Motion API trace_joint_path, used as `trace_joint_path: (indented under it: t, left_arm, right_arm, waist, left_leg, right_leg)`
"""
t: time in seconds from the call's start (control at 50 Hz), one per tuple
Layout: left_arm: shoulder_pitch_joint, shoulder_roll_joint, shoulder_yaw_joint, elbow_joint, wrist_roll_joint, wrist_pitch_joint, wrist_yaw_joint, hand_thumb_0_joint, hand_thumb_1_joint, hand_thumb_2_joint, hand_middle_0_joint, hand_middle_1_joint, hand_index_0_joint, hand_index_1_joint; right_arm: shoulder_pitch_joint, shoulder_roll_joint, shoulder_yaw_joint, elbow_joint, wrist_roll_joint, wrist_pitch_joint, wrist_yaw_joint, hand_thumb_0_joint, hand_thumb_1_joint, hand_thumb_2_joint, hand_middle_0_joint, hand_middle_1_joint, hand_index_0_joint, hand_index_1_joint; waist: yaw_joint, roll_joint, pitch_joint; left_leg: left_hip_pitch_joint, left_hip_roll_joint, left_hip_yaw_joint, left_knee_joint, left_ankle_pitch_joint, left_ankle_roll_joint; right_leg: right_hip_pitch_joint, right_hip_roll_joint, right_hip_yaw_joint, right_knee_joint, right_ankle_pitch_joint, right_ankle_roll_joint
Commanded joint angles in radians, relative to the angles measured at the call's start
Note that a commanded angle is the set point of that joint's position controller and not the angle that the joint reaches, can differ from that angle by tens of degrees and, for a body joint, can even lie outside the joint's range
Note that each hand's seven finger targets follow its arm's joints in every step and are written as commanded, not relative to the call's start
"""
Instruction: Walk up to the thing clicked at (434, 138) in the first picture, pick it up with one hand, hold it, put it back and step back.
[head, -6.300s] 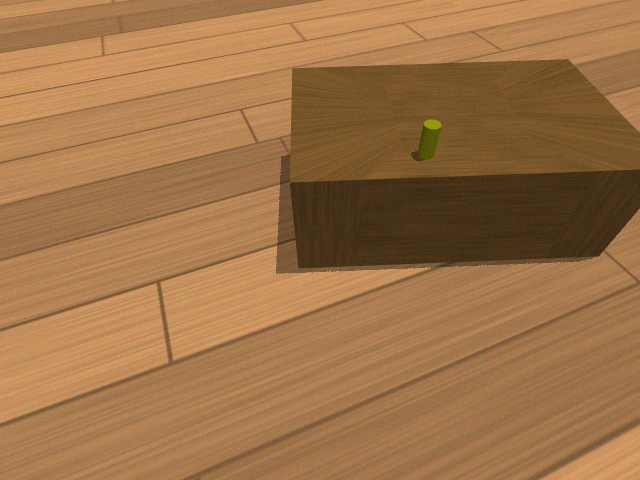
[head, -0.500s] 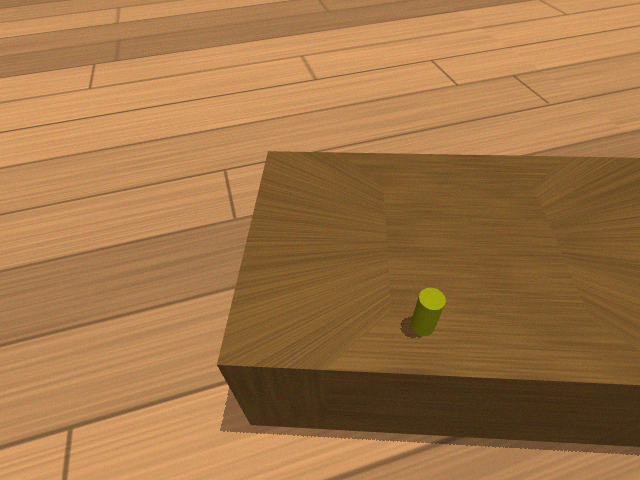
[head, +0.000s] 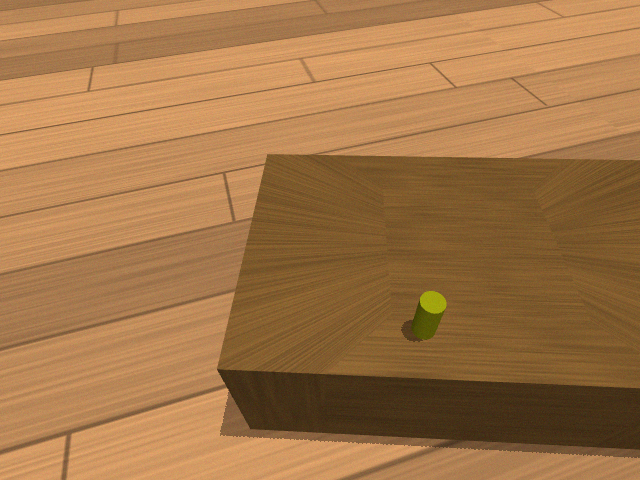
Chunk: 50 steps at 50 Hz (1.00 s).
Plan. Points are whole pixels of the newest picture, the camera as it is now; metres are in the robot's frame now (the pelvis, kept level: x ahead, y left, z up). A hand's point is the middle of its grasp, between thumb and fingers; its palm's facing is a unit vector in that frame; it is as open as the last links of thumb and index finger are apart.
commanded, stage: stand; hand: right
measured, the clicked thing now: (427, 316) +0.48 -0.19 -0.27
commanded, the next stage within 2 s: go down in 0.44 s
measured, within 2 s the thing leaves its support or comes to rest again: neither
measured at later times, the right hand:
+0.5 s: hand out of the picture +0.07 -0.25 -0.16, palm faces -0.02 +0.94 -0.34, open 7.3 cm
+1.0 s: hand out of the picture +0.13 -0.26 -0.15, palm faces +0.05 +0.95 -0.32, open 15.2 cm
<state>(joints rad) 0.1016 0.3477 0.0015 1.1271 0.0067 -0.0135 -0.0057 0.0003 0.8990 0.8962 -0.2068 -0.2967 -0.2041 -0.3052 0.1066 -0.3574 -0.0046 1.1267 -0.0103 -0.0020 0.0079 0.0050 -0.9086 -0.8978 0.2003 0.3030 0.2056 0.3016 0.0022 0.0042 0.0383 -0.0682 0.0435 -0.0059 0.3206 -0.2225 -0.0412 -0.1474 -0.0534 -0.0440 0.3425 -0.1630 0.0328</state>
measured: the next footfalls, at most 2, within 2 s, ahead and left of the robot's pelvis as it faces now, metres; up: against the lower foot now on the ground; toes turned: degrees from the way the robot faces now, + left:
none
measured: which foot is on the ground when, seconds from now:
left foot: down 0.00-1.00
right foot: down 0.00-1.00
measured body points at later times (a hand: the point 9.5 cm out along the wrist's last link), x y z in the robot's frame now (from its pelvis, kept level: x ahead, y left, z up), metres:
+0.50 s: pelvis +0.00 +0.00 +0.00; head +0.01 +0.00 +0.45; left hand +0.07 +0.31 -0.13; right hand +0.07 -0.30 -0.13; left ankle -0.03 +0.15 -0.75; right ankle +0.01 -0.14 -0.75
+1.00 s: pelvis -0.01 +0.00 -0.02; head +0.02 +0.01 +0.43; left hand +0.14 +0.29 -0.12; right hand +0.12 -0.31 -0.12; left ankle -0.03 +0.15 -0.75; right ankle +0.01 -0.14 -0.75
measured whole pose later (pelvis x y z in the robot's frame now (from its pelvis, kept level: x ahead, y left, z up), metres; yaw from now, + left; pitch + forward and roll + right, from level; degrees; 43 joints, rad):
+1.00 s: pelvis -0.01 +0.00 -0.02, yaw -2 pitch +6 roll +1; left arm 0.17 0.30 0.12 0.74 -0.03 -0.06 0.01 0.00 -0.05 0.15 -0.06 -0.06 -0.06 -0.06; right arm 0.11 -0.36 -0.11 0.71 -0.02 0.29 0.08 0.00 0.07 -0.16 0.05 0.06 0.05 0.06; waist 0.01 -0.03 -0.04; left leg -0.38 0.04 0.02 0.62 -0.35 -0.03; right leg -0.48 -0.06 0.00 0.64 -0.27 0.04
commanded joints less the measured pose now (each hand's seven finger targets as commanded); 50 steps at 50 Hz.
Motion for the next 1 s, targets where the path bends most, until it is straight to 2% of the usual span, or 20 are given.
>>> trace_joint_path:
  t: [0.0,0.3,0.5,0.52,0.54,0.56,0.58,0.6,0.64,0.66,0.7,0.72,0.76,0.8,0.84,0.88,0.92,0.94,0.96,0.98]
  left_arm:
    - [-0.036,0.224,0.041,-0.052,0.004,-0.017,0.013,0.0,0.9,0.9,-0.2,-0.3,-0.2,-0.301]
    - [-0.024,0.221,0.042,-0.056,0.005,-0.017,0.011,0.0,0.9,0.9,-0.2,-0.3,-0.2,-0.301]
    - [-0.02,0.226,0.043,-0.056,0.004,-0.011,0.011,0.0,0.9,0.9,-0.2,-0.3,-0.2,-0.301]
    - [-0.024,0.222,0.042,-0.053,0.003,-0.012,0.012,0.0,0.82,0.82,-0.12,-0.22,-0.12,-0.221]
    - [-0.375,0.051,0.031,-0.404,-0.08,-0.121,0.02,0.0,0.74,0.74,-0.04,-0.14,-0.04,-0.141]
    - [-0.345,0.13,0.047,-0.455,-0.083,-0.141,0.035,0.0,0.66,0.66,-0.021,-0.06,-0.015,-0.061]
    - [-0.261,0.178,0.077,-0.364,-0.084,-0.132,0.043,0.0,0.58,0.58,-0.015,-0.034,-0.005,-0.045]
    - [-0.194,0.203,0.112,-0.313,-0.086,-0.122,0.042,0.0,0.5,0.5,-0.018,-0.04,-0.014,-0.046]
    - [-0.11,0.218,0.154,-0.373,-0.084,-0.108,0.061,0.0,0.364,0.34,-0.019,-0.042,-0.022,-0.039]
    - [-0.138,0.192,0.136,-0.384,-0.08,-0.11,0.066,0.0,0.323,0.26,-0.018,-0.044,-0.022,-0.04]
    - [-0.047,0.178,0.164,-0.299,-0.044,-0.095,0.066,0.0,0.243,0.203,-0.022,-0.044,-0.029,-0.037]
    - [0.017,0.167,0.185,-0.299,-0.027,-0.091,0.059,0.0,0.18,0.186,-0.027,-0.047,-0.034,-0.04]
    - [0.064,0.171,0.199,-0.445,-0.029,-0.093,0.045,0.0,0.035,0.14,-0.038,-0.053,-0.047,-0.044]
    - [0.11,0.141,0.178,-0.413,-0.036,-0.076,0.033,0.0,-0.039,0.11,-0.04,-0.055,-0.052,-0.041]
    - [0.034,0.123,0.163,-0.443,-0.044,-0.074,0.026,0.0,-0.139,0.092,-0.047,-0.055,-0.055,-0.046]
    - [-0.025,0.128,0.169,-0.529,-0.047,-0.081,0.022,0.0,-0.243,0.077,-0.054,-0.057,-0.059,-0.052]
    - [0.018,0.109,0.164,-0.486,-0.041,-0.08,0.022,0.0,-0.347,0.052,-0.058,-0.058,-0.063,-0.052]
    - [-0.02,0.116,0.167,-0.529,-0.038,-0.092,0.023,0.0,-0.417,0.042,-0.063,-0.059,-0.066,-0.056]
    - [-0.018,0.128,0.177,-0.528,-0.032,-0.098,0.028,0.0,-0.478,0.032,-0.067,-0.06,-0.068,-0.059]
    - [-0.073,0.138,0.179,-0.625,-0.033,-0.113,0.033,0.0,-0.502,0.036,-0.069,-0.059,-0.066,-0.062]
  right_arm:
    - [-0.037,-0.212,-0.041,-0.058,0.0,-0.018,-0.012,0.0,-0.9,-0.9,0.2,0.3,0.2,0.3]
    - [-0.02,-0.21,-0.036,-0.066,0.001,-0.024,-0.014,0.0,-0.9,-0.9,0.2,0.3,0.2,0.3]
    - [-0.019,-0.212,-0.038,-0.067,-0.001,-0.021,-0.016,0.0,-0.9,-0.9,0.2,0.3,0.2,0.3]
    - [-0.021,-0.211,-0.037,-0.066,0.0,-0.02,-0.015,0.0,-0.82,-0.82,0.12,0.22,0.12,0.22]
    - [-0.372,-0.006,0.0,-0.417,0.075,-0.097,-0.025,0.0,-0.74,-0.74,0.04,0.14,0.04,0.14]
    - [-0.324,-0.1,-0.032,-0.481,0.068,-0.099,-0.034,0.0,-0.66,-0.66,0.031,0.064,0.029,0.064]
    - [-0.185,-0.127,-0.044,-0.3,0.063,-0.058,-0.04,0.0,-0.58,-0.58,0.04,0.058,0.035,0.058]
    - [-0.158,-0.159,-0.076,-0.254,0.059,-0.03,-0.036,0.0,-0.5,-0.5,0.024,0.066,0.027,0.066]
    - [-0.163,-0.201,-0.131,-0.224,0.047,0.018,-0.045,0.0,-0.34,-0.34,0.028,0.064,0.029,0.064]
    - [-0.206,-0.212,-0.121,-0.256,0.038,0.031,-0.045,0.0,-0.26,-0.26,0.036,0.059,0.032,0.06]
    - [-0.225,-0.231,-0.144,-0.211,-0.004,0.083,-0.021,0.0,-0.169,-0.199,0.05,0.051,0.042,0.052]
    - [-0.119,-0.223,-0.177,-0.197,-0.02,0.109,-0.004,0.0,-0.118,-0.183,0.052,0.051,0.043,0.051]
    - [-0.059,-0.191,-0.175,-0.312,-0.019,0.157,0.022,0.0,-0.024,-0.134,0.062,0.044,0.049,0.044]
    - [-0.058,-0.201,-0.168,-0.4,-0.022,0.213,0.043,0.0,0.061,-0.109,0.062,0.044,0.049,0.044]
    - [-0.08,-0.171,-0.144,-0.446,-0.019,0.257,0.057,0.0,0.158,-0.095,0.056,0.048,0.046,0.048]
    - [-0.109,-0.184,-0.153,-0.535,-0.016,0.275,0.061,0.0,0.284,-0.087,0.042,0.053,0.041,0.053]
    - [-0.075,-0.194,-0.163,-0.548,-0.02,0.282,0.064,0.0,0.4,-0.07,0.033,0.058,0.036,0.058]
    - [-0.106,-0.171,-0.15,-0.574,-0.018,0.275,0.066,0.0,0.459,-0.063,0.028,0.06,0.033,0.06]
    - [-0.083,-0.192,-0.171,-0.564,-0.019,0.272,0.064,0.0,0.522,-0.056,0.023,0.063,0.031,0.063]
    - [-0.119,-0.187,-0.166,-0.644,-0.018,0.259,0.065,0.0,0.549,-0.055,0.018,0.064,0.028,0.064]
  waist:
    - [0.0,-0.006,-0.053]
    - [0.002,-0.001,-0.087]
    - [0.003,-0.003,-0.051]
    - [0.003,0.002,-0.038]
    - [0.013,-0.102,-0.044]
    - [-0.011,-0.074,-0.074]
    - [-0.026,-0.032,-0.039]
    - [-0.008,-0.03,-0.012]
    - [0.018,0.003,-0.167]
    - [0.008,0.003,-0.212]
    - [-0.004,0.008,-0.198]
    - [-0.003,0.012,-0.225]
    - [0.018,0.028,-0.353]
    - [0.008,-0.047,-0.264]
    - [0.009,-0.066,-0.198]
    - [0.014,-0.048,-0.211]
    - [0.008,-0.063,-0.143]
    - [0.018,-0.053,-0.165]
    - [0.008,-0.028,-0.175]
    - [0.016,-0.018,-0.226]
  left_leg:
    - [-0.048,0.09,-0.052,-0.055,0.137,0.048]
    - [-0.037,0.096,-0.051,-0.043,0.226,0.052]
    - [-0.052,0.092,-0.052,-0.058,0.161,0.051]
    - [-0.059,0.09,-0.053,-0.058,0.149,0.051]
    - [-0.176,-0.036,0.043,0.041,0.067,0.035]
    - [-0.148,-0.046,0.049,0.042,0.032,0.036]
    - [-0.167,-0.051,0.058,0.04,-0.018,0.036]
    - [-0.206,-0.05,0.064,0.066,-0.025,0.031]
    - [-0.192,-0.047,0.065,0.097,0.068,0.029]
    - [-0.197,-0.044,0.06,0.111,0.094,0.031]
    - [-0.254,-0.048,0.056,0.147,0.091,0.039]
    - [-0.255,-0.05,0.059,0.164,0.106,0.038]
    - [-0.194,-0.053,0.065,0.174,0.187,0.032]
    - [-0.254,-0.057,0.07,0.17,0.154,0.039]
    - [-0.307,-0.059,0.073,0.18,0.07,0.043]
    - [-0.328,-0.057,0.072,0.189,0.019,0.04]
    - [-0.376,-0.053,0.07,0.191,-0.049,0.042]
    - [-0.384,-0.053,0.068,0.21,-0.047,0.042]
    - [-0.382,-0.053,0.067,0.216,-0.058,0.041]
    - [-0.377,-0.051,0.063,0.232,-0.038,0.039]
  right_leg:
    - [0.053,-0.085,0.074,-0.054,0.122,-0.04]
    - [0.096,-0.095,0.071,-0.024,0.219,-0.042]
    - [0.062,-0.089,0.074,-0.034,0.143,-0.044]
    - [0.057,-0.087,0.074,-0.043,0.135,-0.04]
    - [-0.059,0.038,-0.018,0.032,0.021,-0.033]
    - [-0.036,0.031,-0.003,0.023,-0.005,-0.029]
    - [-0.067,0.033,-0.001,0.026,-0.043,-0.035]
    - [-0.086,0.04,-0.006,0.053,-0.055,-0.033]
    - [-0.046,0.038,0.004,0.097,0.045,-0.032]
    - [-0.053,0.039,0.004,0.121,0.076,-0.032]
    - [-0.097,0.042,0.006,0.156,0.076,-0.034]
    - [-0.095,0.046,0.003,0.172,0.086,-0.036]
    - [-0.043,0.052,-0.001,0.185,0.15,-0.037]
    - [-0.077,0.051,-0.007,0.172,0.115,-0.034]
    - [-0.135,0.046,-0.002,0.178,0.035,-0.034]
    - [-0.175,0.044,0.005,0.193,-0.02,-0.036]
    - [-0.214,0.045,0.009,0.198,-0.085,-0.04]
    - [-0.214,0.041,0.016,0.213,-0.083,-0.039]
    - [-0.225,0.039,0.023,0.226,-0.089,-0.041]
    - [-0.209,0.036,0.025,0.241,-0.067,-0.038]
